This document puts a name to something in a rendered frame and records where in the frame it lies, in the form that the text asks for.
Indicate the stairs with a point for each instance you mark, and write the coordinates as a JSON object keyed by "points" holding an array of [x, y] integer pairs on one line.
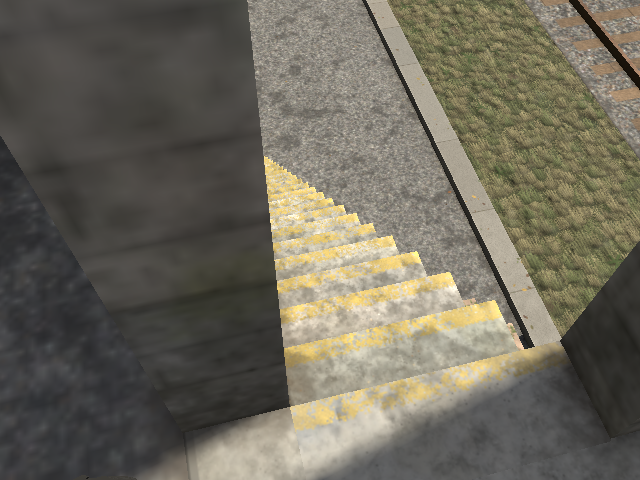
{"points": [[354, 312]]}

